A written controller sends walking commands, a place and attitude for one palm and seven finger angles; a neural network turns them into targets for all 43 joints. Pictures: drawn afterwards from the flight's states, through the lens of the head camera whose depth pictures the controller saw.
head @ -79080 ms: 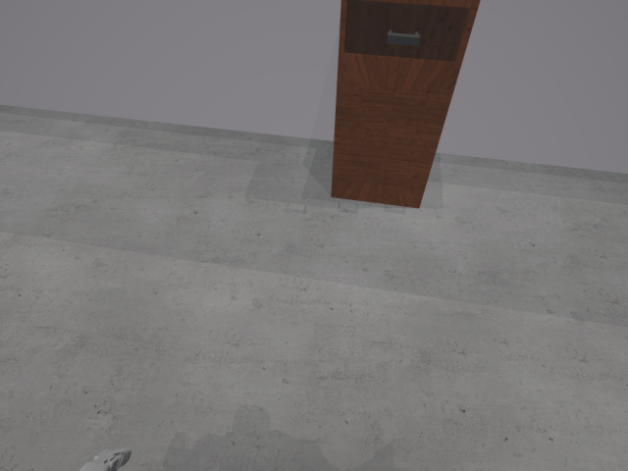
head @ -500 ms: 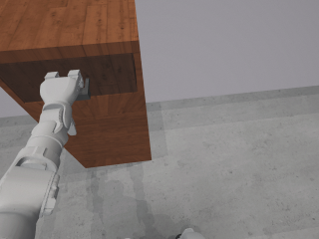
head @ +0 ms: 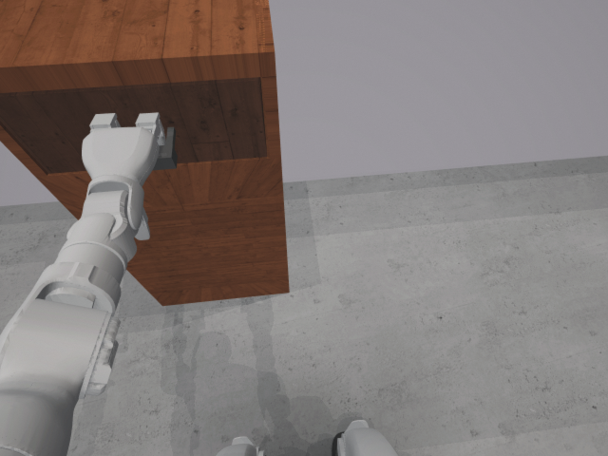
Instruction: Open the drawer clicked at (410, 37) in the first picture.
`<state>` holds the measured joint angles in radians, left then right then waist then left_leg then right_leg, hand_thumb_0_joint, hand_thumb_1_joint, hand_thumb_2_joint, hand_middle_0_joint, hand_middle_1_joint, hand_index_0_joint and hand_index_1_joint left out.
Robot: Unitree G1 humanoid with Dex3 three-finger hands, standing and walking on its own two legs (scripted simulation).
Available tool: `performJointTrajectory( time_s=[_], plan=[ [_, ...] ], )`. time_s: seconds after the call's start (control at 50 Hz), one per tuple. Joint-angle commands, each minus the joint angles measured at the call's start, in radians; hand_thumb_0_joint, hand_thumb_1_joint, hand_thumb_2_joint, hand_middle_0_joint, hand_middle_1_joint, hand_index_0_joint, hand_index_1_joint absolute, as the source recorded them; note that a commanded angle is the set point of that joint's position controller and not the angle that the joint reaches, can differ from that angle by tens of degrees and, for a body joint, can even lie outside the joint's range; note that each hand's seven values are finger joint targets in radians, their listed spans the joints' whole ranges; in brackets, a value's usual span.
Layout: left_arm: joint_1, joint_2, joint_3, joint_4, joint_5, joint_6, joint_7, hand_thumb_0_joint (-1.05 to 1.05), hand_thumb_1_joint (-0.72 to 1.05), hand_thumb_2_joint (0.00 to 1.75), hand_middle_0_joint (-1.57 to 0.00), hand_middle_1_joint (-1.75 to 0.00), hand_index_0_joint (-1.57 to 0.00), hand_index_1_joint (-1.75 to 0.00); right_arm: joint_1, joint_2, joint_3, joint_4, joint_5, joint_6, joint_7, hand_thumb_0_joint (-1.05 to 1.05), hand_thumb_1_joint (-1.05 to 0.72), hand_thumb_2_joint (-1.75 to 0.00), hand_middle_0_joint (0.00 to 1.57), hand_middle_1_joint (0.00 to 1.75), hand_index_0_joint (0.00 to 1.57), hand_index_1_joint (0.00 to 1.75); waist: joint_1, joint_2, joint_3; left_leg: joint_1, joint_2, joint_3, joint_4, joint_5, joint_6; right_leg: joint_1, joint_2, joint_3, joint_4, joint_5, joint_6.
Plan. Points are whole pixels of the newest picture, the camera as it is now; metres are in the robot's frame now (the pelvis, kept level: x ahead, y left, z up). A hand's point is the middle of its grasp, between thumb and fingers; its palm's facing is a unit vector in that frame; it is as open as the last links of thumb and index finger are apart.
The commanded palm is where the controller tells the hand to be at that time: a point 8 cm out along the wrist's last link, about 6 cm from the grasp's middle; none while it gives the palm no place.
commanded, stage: lower the fingers behind the handle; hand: left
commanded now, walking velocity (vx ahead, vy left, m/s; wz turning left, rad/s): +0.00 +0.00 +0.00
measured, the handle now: (141, 147) +0.55 +0.22 +0.04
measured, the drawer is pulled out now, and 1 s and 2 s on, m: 0.00 0.00 0.00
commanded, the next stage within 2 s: lift the hand off the handle in 0.08 s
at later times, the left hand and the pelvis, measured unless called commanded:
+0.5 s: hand (136, 175) +0.50 +0.22 +0.04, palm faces -0.03 +0.06 -1.00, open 13.5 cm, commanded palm +0.49 +0.22 +0.07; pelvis -0.02 +0.00 -0.01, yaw +1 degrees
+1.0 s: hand (130, 140) +0.52 +0.21 +0.09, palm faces +0.02 +0.00 -1.00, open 13.5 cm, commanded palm +0.49 +0.22 +0.15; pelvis +0.01 +0.00 +0.01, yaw +0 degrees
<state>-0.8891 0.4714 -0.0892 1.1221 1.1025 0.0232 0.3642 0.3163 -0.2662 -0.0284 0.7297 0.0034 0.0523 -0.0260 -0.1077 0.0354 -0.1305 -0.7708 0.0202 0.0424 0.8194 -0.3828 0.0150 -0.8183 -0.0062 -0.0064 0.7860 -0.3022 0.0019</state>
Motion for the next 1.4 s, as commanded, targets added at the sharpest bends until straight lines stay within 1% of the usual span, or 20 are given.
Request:
performJointTrajectory(
  time_s=[0.0, 0.14, 0.16, 0.22, 0.44, 0.52, 0.7, 0.72, 0.8, 0.82, 0.9, 0.96, 1.02, 1.08, 1.1, 1.2, 1.24, 1.28, 1.32, 1.38],
  plan=[
    [-0.352, 0.285, 0.085, -0.068, -0.017, 0.025, -0.044, 0.0, -0.5, 0.3, -0.3, -1.2, -0.3, -1.2, 0.127, -0.169, -0.049, -0.062, 0.0, -0.015, -0.026, 0.0, -0.9, -0.9, 0.2, 0.3, 0.2, 0.3, -0.028, -0.061, -0.314, 0.122, -0.039, -0.009, -0.095, 0.132, 0.022, 0.232, 0.037, 0.004, -0.107, 0.114, -0.016],
    [-0.325, 0.231, 0.051, -0.092, -0.013, -0.02, -0.065, 0.0, -0.5, 0.3, -0.3, -1.2, -0.3, -1.2, 0.143, -0.158, -0.052, -0.082, 0.002, -0.027, -0.032, 0.0, -0.9, -0.9, 0.2, 0.3, 0.2, 0.3, -0.029, -0.042, -0.318, 0.13, -0.034, -0.012, -0.084, 0.115, 0.02, 0.191, 0.041, -0.002, -0.092, 0.092, -0.018],
    [-0.366, 0.137, -0.028, -0.101, -0.01, -0.024, -0.063, 0.0, -0.5, 0.3, -0.3, -1.2, -0.3, -1.2, 0.142, -0.148, -0.053, -0.084, 0.001, -0.035, -0.033, 0.0, -0.9, -0.9, 0.2, 0.3, 0.2, 0.3, -0.057, -0.038, -0.311, 0.139, -0.035, -0.015, -0.079, 0.107, 0.02, 0.16, 0.042, -0.003, -0.097, 0.079, -0.017],
    [-0.386, 0.22, 0.04, -0.071, -0.011, -0.028, -0.047, 0.0, -0.5, 0.3, -0.3, -1.2, -0.3, -1.2, 0.158, -0.163, -0.054, -0.062, -0.002, -0.043, -0.034, 0.0, -0.9, -0.9, 0.2, 0.3, 0.2, 0.3, -0.057, -0.062, -0.301, 0.106, -0.031, -0.022, -0.069, 0.084, 0.023, 0.146, 0.04, -0.002, -0.09, 0.056, -0.016],
    [-0.527, 0.226, 0.015, -0.042, -0.003, 0.01, -0.034, 0.0, -0.5, 0.3, -0.3, -1.2, -0.3, -1.2, 0.186, -0.165, -0.05, -0.045, -0.005, -0.052, -0.031, 0.0, -0.9, -0.9, 0.2, 0.3, 0.2, 0.3, -0.095, -0.014, -0.328, 0.09, -0.036, -0.03, -0.052, 0.055, 0.023, 0.103, 0.04, -0.003, -0.079, 0.028, -0.015],
    [-0.581, 0.258, 0.029, -0.111, -0.008, 0.003, -0.041, 0.0, -0.5, 0.3, -0.3, -1.2, -0.3, -1.2, 0.184, -0.16, -0.05, -0.055, -0.009, -0.052, -0.034, 0.0, -0.9, -0.9, 0.2, 0.3, 0.2, 0.3, -0.085, 0.021, -0.417, 0.131, -0.038, -0.027, -0.056, 0.089, 0.026, 0.163, 0.04, 0.004, -0.085, 0.059, -0.013],
    [-0.638, 0.352, 0.091, -0.222, -0.037, -0.049, -0.059, 0.0, -0.5, 0.3, -0.3, -1.2, -0.3, -1.2, 0.17, -0.157, -0.044, -0.064, -0.001, -0.062, -0.049, 0.0, -0.9, -0.9, 0.2, 0.3, 0.2, 0.3, -0.066, 0.022, -0.438, 0.198, -0.037, -0.037, -0.108, 0.087, 0.029, 0.256, 0.043, 0.013, -0.137, 0.063, -0.011],
    [-0.639, 0.352, 0.091, -0.253, -0.036, -0.062, -0.057, 0.0, -0.5, 0.3, -0.3, -1.2, -0.3, -1.2, 0.175, -0.154, -0.046, -0.065, -0.001, -0.065, -0.051, 0.0, -0.9, -0.9, 0.2, 0.3, 0.2, 0.3, -0.059, 0.063, -0.457, 0.225, -0.038, -0.034, -0.111, 0.113, 0.028, 0.262, 0.043, 0.014, -0.137, 0.085, -0.013],
    [-0.597, 0.364, 0.128, -0.333, -0.041, -0.102, -0.046, 0.0, -0.5, 0.3, -0.3, -1.2, -0.3, -1.2, 0.173, -0.153, -0.054, -0.064, -0.005, -0.064, -0.046, 0.0, -0.9, -0.9, 0.2, 0.3, 0.2, 0.3, -0.03, 0.061, -0.517, 0.303, -0.04, -0.035, -0.119, 0.233, 0.023, 0.327, 0.051, 0.007, -0.141, 0.188, -0.02],
    [-0.595, 0.331, 0.104, -0.335, -0.042, -0.103, -0.041, 0.0, -0.5, 0.3, -0.3, -1.2, -0.3, -1.2, 0.173, -0.146, -0.055, -0.061, -0.005, -0.065, -0.044, 0.0, -0.9, -0.9, 0.2, 0.3, 0.2, 0.3, -0.038, 0.076, -0.493, 0.311, -0.039, -0.033, -0.125, 0.246, 0.022, 0.32, 0.05, 0.005, -0.147, 0.2, -0.018],
    [-0.48, 0.342, 0.133, -0.222, -0.033, -0.035, -0.026, 0.0, -0.5, 0.3, -0.3, -1.2, -0.3, -1.2, 0.152, -0.159, -0.053, -0.038, 0.002, -0.041, -0.025, 0.0, -0.9, -0.9, 0.2, 0.3, 0.2, 0.3, -0.008, 0.034, -0.406, 0.291, -0.035, -0.021, -0.156, 0.282, 0.013, 0.346, 0.05, -0.005, -0.166, 0.225, -0.02],
    [-0.45, 0.283, 0.084, -0.2, -0.036, 0.021, -0.05, 0.0, -0.5, 0.3, -0.3, -1.2, -0.3, -1.2, 0.139, -0.155, -0.054, -0.046, 0.011, -0.032, -0.015, 0.0, -0.9, -0.9, 0.2, 0.3, 0.2, 0.3, 0.001, 0.032, -0.374, 0.317, -0.032, -0.01, -0.185, 0.324, 0.009, 0.363, 0.051, -0.015, -0.182, 0.266, -0.02],
    [-0.471, 0.347, 0.131, -0.277, -0.037, 0.019, -0.072, 0.0, -0.5, 0.3, -0.3, -1.2, -0.3, -1.2, 0.119, -0.156, -0.056, -0.057, 0.012, -0.016, -0.02, 0.0, -0.9, -0.9, 0.2, 0.3, 0.2, 0.3, 0.012, 0.011, -0.411, 0.355, -0.033, -0.006, -0.194, 0.399, 0.015, 0.436, 0.049, -0.011, -0.186, 0.353, -0.02],
    [-0.458, 0.314, 0.123, -0.386, -0.045, -0.001, -0.094, 0.0, -0.5, 0.3, -0.3, -1.2, -0.3, -1.2, 0.101, -0.146, -0.065, -0.08, 0.013, -0.015, -0.018, 0.0, -0.9, -0.9, 0.2, 0.3, 0.2, 0.3, 0.028, 0.045, -0.451, 0.439, -0.033, -0.005, -0.2, 0.492, 0.014, 0.477, 0.052, -0.015, -0.193, 0.417, -0.022],
    [-0.455, 0.362, 0.166, -0.425, -0.048, -0.014, -0.099, 0.0, -0.5, 0.3, -0.3, -1.2, -0.3, -1.2, 0.095, -0.15, -0.066, -0.084, 0.011, -0.011, -0.021, 0.0, -0.9, -0.9, 0.2, 0.3, 0.2, 0.3, 0.04, 0.027, -0.482, 0.455, -0.031, -0.008, -0.201, 0.535, 0.013, 0.517, 0.051, -0.013, -0.192, 0.452, -0.023],
    [-0.342, 0.299, 0.133, -0.442, -0.053, -0.001, -0.128, 0.0, -0.5, 0.3, -0.3, -1.2, -0.3, -1.2, 0.054, -0.143, -0.066, -0.101, 0.02, -0.003, -0.014, 0.0, -0.9, -0.9, 0.2, 0.3, 0.2, 0.3, 0.054, 0.006, -0.405, 0.487, -0.025, -0.009, -0.229, 0.615, 0.008, 0.53, 0.05, -0.023, -0.217, 0.472, -0.021],
    [-0.358, 0.225, 0.062, -0.422, -0.06, 0.026, -0.147, 0.0, -0.5, 0.3, -0.3, -1.2, -0.3, -1.2, 0.04, -0.142, -0.063, -0.096, 0.026, 0.002, -0.009, 0.0, -0.9, -0.9, 0.2, 0.3, 0.2, 0.3, 0.036, 0.016, -0.325, 0.495, -0.022, -0.007, -0.247, 0.567, 0.005, 0.481, 0.051, -0.033, -0.235, 0.427, -0.022],
    [-0.354, 0.24, 0.063, -0.422, -0.068, 0.046, -0.176, 0.0, -0.5, 0.3, -0.3, -1.2, -0.3, -1.2, 0.024, -0.147, -0.061, -0.099, 0.03, 0.008, -0.006, 0.0, -0.9, -0.9, 0.2, 0.3, 0.2, 0.3, 0.044, 0.008, -0.316, 0.503, -0.023, -0.009, -0.268, 0.536, 0.002, 0.498, 0.048, -0.031, -0.248, 0.408, -0.024],
    [-0.381, 0.182, 0.005, -0.475, -0.08, 0.048, -0.214, 0.0, -0.5, 0.3, -0.3, -1.2, -0.3, -1.2, 0.004, -0.139, -0.06, -0.111, 0.027, 0.014, -0.01, 0.0, -0.9, -0.9, 0.2, 0.3, 0.2, 0.3, 0.04, 0.011, -0.351, 0.547, -0.027, -0.004, -0.269, 0.562, 0.01, 0.523, 0.042, -0.027, -0.257, 0.427, -0.023],
    [-0.405, 0.172, -0.011, -0.542, -0.1, 0.035, -0.262, 0.0, -0.5, 0.3, -0.3, -1.2, -0.3, -1.2, -0.021, -0.137, -0.058, -0.12, 0.03, 0.018, -0.016, 0.0, -0.9, -0.9, 0.2, 0.3, 0.2, 0.3, 0.038, 0.01, -0.349, 0.583, -0.029, -0.011, -0.275, 0.572, 0.01, 0.532, 0.042, -0.024, -0.27, 0.431, -0.023]
  ],
)
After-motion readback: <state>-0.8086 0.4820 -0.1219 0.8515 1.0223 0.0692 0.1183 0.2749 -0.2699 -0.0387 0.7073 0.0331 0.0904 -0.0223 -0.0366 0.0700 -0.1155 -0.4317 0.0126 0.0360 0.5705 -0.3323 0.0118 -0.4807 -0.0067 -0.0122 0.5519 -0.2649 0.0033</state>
